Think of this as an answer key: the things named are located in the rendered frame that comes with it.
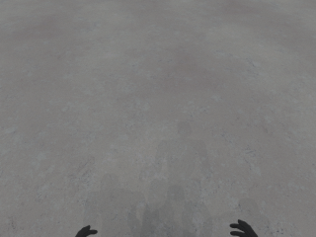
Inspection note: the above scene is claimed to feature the robot right hand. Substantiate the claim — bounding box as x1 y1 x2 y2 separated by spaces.
229 219 258 237

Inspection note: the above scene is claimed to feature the robot left hand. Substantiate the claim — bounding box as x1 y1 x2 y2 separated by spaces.
75 225 98 237

